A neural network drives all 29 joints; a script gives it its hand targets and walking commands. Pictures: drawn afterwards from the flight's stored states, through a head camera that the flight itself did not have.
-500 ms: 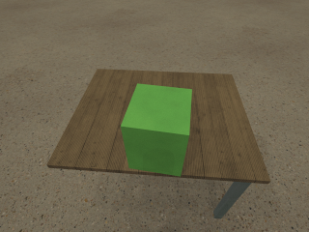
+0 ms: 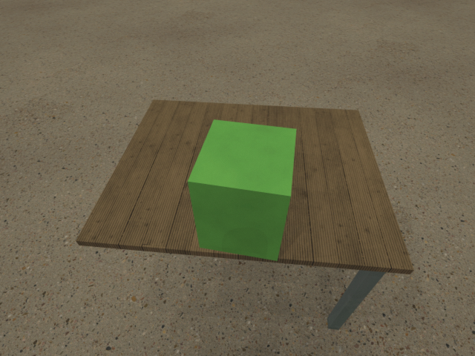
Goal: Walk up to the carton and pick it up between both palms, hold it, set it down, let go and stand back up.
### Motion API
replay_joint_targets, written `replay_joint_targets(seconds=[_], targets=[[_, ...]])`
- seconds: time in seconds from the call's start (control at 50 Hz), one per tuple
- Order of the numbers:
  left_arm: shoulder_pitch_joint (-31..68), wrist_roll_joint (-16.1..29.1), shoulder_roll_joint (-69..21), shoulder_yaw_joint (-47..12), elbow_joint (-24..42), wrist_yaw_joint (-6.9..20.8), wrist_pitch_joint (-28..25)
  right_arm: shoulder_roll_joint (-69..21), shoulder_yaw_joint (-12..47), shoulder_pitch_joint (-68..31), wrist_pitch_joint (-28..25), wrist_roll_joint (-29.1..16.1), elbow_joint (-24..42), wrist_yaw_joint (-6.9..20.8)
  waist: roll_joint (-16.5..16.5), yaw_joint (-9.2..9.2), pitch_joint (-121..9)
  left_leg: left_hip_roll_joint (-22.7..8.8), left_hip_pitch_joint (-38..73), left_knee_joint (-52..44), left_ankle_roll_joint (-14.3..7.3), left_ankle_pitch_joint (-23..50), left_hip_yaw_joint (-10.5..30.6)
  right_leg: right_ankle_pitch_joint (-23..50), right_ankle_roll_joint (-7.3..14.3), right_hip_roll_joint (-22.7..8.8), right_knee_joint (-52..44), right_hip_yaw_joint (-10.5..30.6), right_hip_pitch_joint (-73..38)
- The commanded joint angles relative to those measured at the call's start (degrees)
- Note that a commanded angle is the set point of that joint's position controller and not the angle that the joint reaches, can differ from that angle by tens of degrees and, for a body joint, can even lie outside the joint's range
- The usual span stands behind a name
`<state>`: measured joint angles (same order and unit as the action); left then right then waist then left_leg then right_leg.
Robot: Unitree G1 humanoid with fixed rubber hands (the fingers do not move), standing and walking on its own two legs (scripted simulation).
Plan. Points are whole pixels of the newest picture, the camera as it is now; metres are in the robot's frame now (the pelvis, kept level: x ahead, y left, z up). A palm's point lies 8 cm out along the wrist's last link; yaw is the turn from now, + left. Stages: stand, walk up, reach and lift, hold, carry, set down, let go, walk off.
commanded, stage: stand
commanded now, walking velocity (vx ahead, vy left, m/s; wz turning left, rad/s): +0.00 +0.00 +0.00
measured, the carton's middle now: (245, 190) +0.50 -0.01 -0.06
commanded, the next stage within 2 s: none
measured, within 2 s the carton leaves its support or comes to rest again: neither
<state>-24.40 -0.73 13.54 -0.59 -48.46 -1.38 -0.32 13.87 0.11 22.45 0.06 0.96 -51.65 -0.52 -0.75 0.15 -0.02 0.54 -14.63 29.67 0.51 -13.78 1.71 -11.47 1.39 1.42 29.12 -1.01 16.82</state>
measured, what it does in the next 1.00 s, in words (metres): shifts its weight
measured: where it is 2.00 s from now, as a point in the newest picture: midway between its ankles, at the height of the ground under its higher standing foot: outside the picture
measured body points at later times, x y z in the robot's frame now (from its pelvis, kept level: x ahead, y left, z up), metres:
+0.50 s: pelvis +0.03 +0.01 +0.00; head +0.02 +0.00 +0.45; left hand +0.05 +0.25 -0.14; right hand +0.04 -0.24 -0.15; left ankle +0.04 +0.13 -0.73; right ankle +0.07 -0.10 -0.73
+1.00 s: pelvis +0.05 +0.01 +0.01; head +0.05 +0.01 +0.46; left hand +0.07 +0.25 -0.14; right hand +0.07 -0.23 -0.15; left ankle +0.04 +0.13 -0.73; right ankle +0.07 -0.10 -0.73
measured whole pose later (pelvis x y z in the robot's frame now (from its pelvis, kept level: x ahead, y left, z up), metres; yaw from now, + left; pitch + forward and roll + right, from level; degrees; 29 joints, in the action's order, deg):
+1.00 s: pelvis +0.05 +0.01 +0.01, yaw -1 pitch -2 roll +0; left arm -18.6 0.0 10.6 -0.5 -56.8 -2.6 -0.5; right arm 11.1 0.7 18.8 -0.2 0.0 -55.7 -2.4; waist -0.6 0.5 1.1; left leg 0.8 -8.9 25.5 -0.4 -14.7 0.8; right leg -11.9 0.8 1.3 25.5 0.8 11.7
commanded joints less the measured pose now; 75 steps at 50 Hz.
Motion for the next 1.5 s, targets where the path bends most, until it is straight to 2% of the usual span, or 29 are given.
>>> replay_joint_targets(seconds=[0.0,0.08,0.18,0.46,0.72,1.48], targets=[[-0.7,-0.1,8.5,2.6,3.3,-0.6,-1.2,6.6,-1.6,2.3,-0.9,0.0,3.0,-0.5,1.7,-0.41,5.3,-2.8,-3.8,-6.8,-0.8,-11.2,4.9,-17.7,-0.5,-6.5,-11.9,10.8,3.3],[-0.3,0.2,8.2,2.9,2.5,-0.6,-0.7,6.6,-1.8,3.4,-0.8,0.0,2.7,-0.7,1.9,-0.43,7.4,-3.2,-4.2,-7.3,-0.9,-12.2,5.4,-19.5,-0.5,-6.5,-12.3,10.8,5.2],[-0.8,0.1,7.5,3.0,1.6,-0.6,-0.7,6.6,-1.8,2.8,-1.0,-0.3,2.7,-0.9,0.6,0.39,7.1,-3.8,-6.4,-8.5,-1.2,-11.6,6.3,-14.8,-0.3,-6.3,-10.3,10.2,1.6],[0.8,0.5,5.8,2.2,-1.2,-0.9,-0.9,5.5,-1.2,2.1,-1.2,-0.7,1.5,-1.5,0.4,0.47,4.5,-4.8,-2.6,-8.8,-1.2,-1.9,6.0,-2.9,-0.5,-6.3,-8.3,8.9,-3.2],[1.9,0.6,4.7,1.6,-4.1,-1.3,-0.9,4.8,-0.9,0.6,-1.1,-0.9,-0.3,-2.0,0.5,0.30,3.9,-5.3,0.6,-9.3,-1.2,3.1,5.3,3.2,-0.7,-6.4,-8.1,8.2,-4.9],[1.3,0.6,3.2,1.1,-8.7,-2.0,-0.7,3.3,-0.9,0.3,-0.9,-1.1,-4.7,-2.5,0.7,0.19,4.8,-5.4,2.7,-11.1,-0.9,2.4,4.2,3.3,-1.3,-6.3,-9.4,7.8,-5.3]])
